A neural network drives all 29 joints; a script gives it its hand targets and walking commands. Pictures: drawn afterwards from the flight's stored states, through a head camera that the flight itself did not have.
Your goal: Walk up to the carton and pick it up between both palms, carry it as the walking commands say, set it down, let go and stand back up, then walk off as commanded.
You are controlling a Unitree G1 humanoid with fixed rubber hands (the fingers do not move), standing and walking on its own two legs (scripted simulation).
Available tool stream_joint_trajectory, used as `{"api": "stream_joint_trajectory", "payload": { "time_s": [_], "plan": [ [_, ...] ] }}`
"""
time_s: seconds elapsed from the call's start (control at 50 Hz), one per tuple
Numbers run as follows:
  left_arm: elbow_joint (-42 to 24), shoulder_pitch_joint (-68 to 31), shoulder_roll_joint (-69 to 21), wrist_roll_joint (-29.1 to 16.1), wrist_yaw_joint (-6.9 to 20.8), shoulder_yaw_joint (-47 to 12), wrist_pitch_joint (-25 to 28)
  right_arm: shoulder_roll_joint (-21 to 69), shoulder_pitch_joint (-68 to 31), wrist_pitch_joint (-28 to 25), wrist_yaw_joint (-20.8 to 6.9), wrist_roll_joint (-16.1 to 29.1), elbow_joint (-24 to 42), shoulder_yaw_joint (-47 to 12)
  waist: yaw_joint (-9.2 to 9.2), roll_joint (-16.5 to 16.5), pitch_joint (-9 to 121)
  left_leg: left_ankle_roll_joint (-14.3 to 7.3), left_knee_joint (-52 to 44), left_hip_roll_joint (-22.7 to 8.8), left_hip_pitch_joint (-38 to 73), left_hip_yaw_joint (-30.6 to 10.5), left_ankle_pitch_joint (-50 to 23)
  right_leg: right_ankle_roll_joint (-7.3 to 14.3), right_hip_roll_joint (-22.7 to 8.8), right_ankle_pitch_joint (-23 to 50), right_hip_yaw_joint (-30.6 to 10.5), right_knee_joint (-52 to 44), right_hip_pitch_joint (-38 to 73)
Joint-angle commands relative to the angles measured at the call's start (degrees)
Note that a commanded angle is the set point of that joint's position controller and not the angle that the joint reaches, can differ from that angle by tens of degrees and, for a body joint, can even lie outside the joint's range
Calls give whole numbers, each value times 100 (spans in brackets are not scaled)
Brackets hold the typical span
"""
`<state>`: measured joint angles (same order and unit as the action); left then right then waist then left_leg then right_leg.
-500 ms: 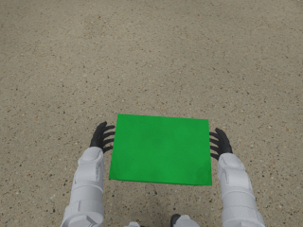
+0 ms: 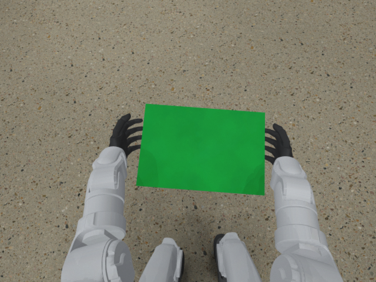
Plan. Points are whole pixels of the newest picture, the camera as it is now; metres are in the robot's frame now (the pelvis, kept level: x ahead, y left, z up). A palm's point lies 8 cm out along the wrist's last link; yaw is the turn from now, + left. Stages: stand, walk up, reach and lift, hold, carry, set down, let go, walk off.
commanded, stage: set down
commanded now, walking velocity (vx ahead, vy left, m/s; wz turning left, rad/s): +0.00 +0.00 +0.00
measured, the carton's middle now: (200, 153) +0.42 +0.00 -0.13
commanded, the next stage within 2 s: none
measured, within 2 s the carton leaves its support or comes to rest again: neither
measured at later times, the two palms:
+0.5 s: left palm (132, 154) +0.42 +0.18 -0.15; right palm (264, 163) +0.41 -0.17 -0.17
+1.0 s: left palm (140, 158) +0.45 +0.18 -0.24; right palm (254, 163) +0.43 -0.17 -0.26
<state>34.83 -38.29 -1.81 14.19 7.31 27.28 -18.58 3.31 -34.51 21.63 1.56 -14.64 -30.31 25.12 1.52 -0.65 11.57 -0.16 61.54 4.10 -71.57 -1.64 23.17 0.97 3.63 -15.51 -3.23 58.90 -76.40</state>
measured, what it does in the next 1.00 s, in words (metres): lowers itself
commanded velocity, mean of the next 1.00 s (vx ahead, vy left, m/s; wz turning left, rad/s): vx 0.00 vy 0.00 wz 0.00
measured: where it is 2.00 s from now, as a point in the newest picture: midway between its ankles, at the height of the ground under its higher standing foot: (199, 277)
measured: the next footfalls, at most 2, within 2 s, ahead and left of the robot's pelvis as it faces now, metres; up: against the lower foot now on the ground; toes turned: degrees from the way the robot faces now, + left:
none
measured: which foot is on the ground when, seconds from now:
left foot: down 0.00-1.00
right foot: down 0.00-1.00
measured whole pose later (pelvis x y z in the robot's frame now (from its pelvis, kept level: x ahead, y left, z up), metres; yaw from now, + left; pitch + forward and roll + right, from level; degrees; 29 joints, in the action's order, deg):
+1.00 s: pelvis -0.03 +0.01 -0.16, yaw +2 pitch +48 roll +2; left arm 41.2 -55.3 4.7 4.7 -1.6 22.4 -15.4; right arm -5.0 -53.0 17.6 7.5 -4.9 -40.5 22.1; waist 0.8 -0.1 13.0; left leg 0.6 97.1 6.5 -114.1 -0.9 31.5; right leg -1.0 5.6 -22.6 -3.2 93.0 -118.8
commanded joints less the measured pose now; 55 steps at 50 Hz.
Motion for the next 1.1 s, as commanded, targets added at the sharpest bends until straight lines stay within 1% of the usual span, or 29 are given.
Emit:
{"api": "stream_joint_trajectory", "payload": {
  "time_s": [0.0,0.02,0.06,0.1,0.12,0.16,0.18,0.26,0.28,0.32,0.34,0.36,0.4,0.44,0.46,0.52,0.58,0.62,0.64,0.66,0.76,0.82,0.86,0.88,0.98,1.02,1.04,1.06,1.08],
  "plan": [
    [329,-2927,-4618,-785,1505,-2905,105,5129,-3220,-340,-1546,951,-86,-3128,-184,346,4174,-167,-359,283,68,-55,-701,-161,150,991,-110,30,3130],
    [446,-2665,-4639,-716,1497,-2843,76,5153,-3321,-340,-1517,997,52,-3275,152,294,4348,-141,-323,285,113,2,-799,-145,163,1023,-119,86,3236],
    [377,-2720,-4682,-796,1475,-2985,121,5153,-3244,-399,-1451,1030,108,-3330,-80,385,4579,-132,-148,258,-74,-26,-904,-157,164,1283,-150,227,3191],
    [278,-2825,-4649,-892,1479,-3045,141,5037,-3431,-413,-1429,1023,154,-3358,-23,343,4932,-59,10,297,-404,14,-989,-153,200,1405,-70,472,3244],
    [113,-3103,-4747,-1032,1462,-3225,174,5138,-3299,-400,-1418,1099,56,-3391,-172,256,5097,-72,86,287,-283,-26,-976,-132,235,1304,-54,572,3085],
    [282,-2961,-4739,-1040,1421,-3212,156,5011,-3591,-440,-1405,1180,223,-3509,-13,368,5228,-21,278,287,-425,45,-1100,-165,261,1293,22,699,2888],
    [54,-3148,-4585,-1045,1377,-3285,214,5046,-3449,-446,-1399,1216,26,-3449,-64,113,5130,4,357,301,-744,62,-1056,-128,244,1452,-70,783,2819],
    [228,-3141,-4641,-1174,1266,-3344,241,4982,-3726,-505,-1320,1345,226,-3684,65,286,5522,-1,603,324,-857,74,-1119,-211,293,1475,70,1111,2558],
    [83,-3161,-4622,-1205,1225,-3414,235,5019,-3649,-496,-1312,1347,142,-3632,-26,330,5584,20,689,343,-846,60,-1178,-185,323,1449,58,1169,2516],
    [128,-3052,-4770,-1279,1158,-3544,260,5085,-3869,-566,-1283,1577,358,-3900,130,216,5839,27,812,364,-755,99,-1266,-179,324,1485,64,1316,2529],
    [118,-3288,-4626,-1352,1140,-3501,266,4960,-3843,-531,-1266,1489,126,-3722,-84,341,5601,42,939,345,-976,65,-1140,-210,334,1341,97,1331,2260],
    [272,-3333,-4594,-1299,1135,-3392,291,4871,-4099,-567,-1241,1501,199,-3734,55,319,5638,35,1038,354,-1198,175,-1017,-234,315,1235,105,1385,2226],
    [-71,-3555,-4602,-1392,1045,-3633,323,4899,-4093,-569,-1248,1556,196,-3756,52,298,5983,30,1086,343,-898,65,-1116,-212,374,1129,187,1614,1931],
    [322,-3673,-4521,-1307,974,-3416,291,4714,-4039,-581,-1226,1441,-202,-3438,-13,98,5379,68,1152,349,-1152,144,-852,-181,363,797,212,1602,1350],
    [319,-3673,-4567,-1413,961,-3411,269,4789,-4078,-528,-1239,1500,-239,-3497,-62,417,5405,45,1176,315,-1045,62,-722,-206,395,577,303,1671,1298],
    [512,-3661,-4639,-1335,912,-3359,252,4527,-4626,-591,-1225,1582,-53,-3485,93,162,5524,57,1355,317,-1228,107,-614,-170,372,421,267,1879,1135],
    [498,-3780,-4570,-1288,825,-3295,254,4498,-4568,-592,-1257,1513,-291,-3247,-42,145,5560,110,1482,316,-1199,107,-755,-181,411,523,361,2093,685],
    [385,-4007,-4746,-1513,800,-3536,269,4361,-4443,-604,-1223,1458,-349,-3174,-330,89,5800,165,1611,289,-1114,21,-927,-136,404,671,387,2265,624],
    [310,-4043,-4628,-1502,797,-3491,285,4559,-4397,-583,-1226,1502,-505,-3160,-149,69,5803,188,1707,318,-1288,149,-949,-121,378,749,301,2238,811],
    [599,-3883,-4577,-1442,786,-3302,294,4408,-4700,-616,-1221,1475,-427,-3139,-143,342,5649,132,1714,325,-1540,91,-904,-188,367,715,388,2320,629],
    [437,-4330,-4412,-1441,697,-3317,339,4349,-5123,-673,-1219,1670,-346,-3174,38,185,5837,136,2025,331,-1644,169,-872,-192,400,651,402,2633,240],
    [341,-4642,-4325,-1591,624,-3424,372,4341,-5137,-681,-1147,1725,-398,-3193,-112,235,5951,143,2264,358,-1843,223,-715,-228,408,624,401,2765,246],
    [595,-4420,-4228,-1464,604,-3214,367,4308,-5533,-716,-1127,1833,-211,-3248,97,282,5931,74,2321,355,-1885,212,-699,-278,404,547,437,2908,75],
    [489,-4595,-4301,-1568,600,-3331,351,4266,-5323,-668,-1101,1744,-404,-3182,-94,231,5885,120,2362,337,-1972,194,-616,-247,407,499,438,2920,89],
    [320,-4960,-4246,-1693,629,-3434,373,4368,-5661,-674,-1030,1854,-289,-3325,-5,319,6238,94,2691,370,-2195,306,-614,-295,396,558,464,3190,198],
    [643,-4781,-4115,-1587,641,-3263,290,4251,-5737,-645,-992,1789,-327,-3198,-53,373,6031,37,2744,347,-2346,244,-387,-318,372,337,480,3298,-34],
    [501,-5180,-4215,-1684,654,-3365,307,4266,-5833,-689,-956,1821,-251,-3196,-189,150,6246,95,2900,352,-2372,358,-442,-281,412,486,430,3306,88],
    [648,-4953,-4181,-1697,681,-3305,319,4239,-5910,-665,-948,1814,-312,-3264,-97,427,6087,68,2922,368,-2703,329,-425,-322,370,553,458,3351,211],
    [504,-5149,-4048,-1715,666,-3363,350,4245,-5961,-667,-947,1897,-281,-3302,-40,357,6156,61,2990,363,-2663,364,-415,-318,381,548,437,3433,59]
  ]
}}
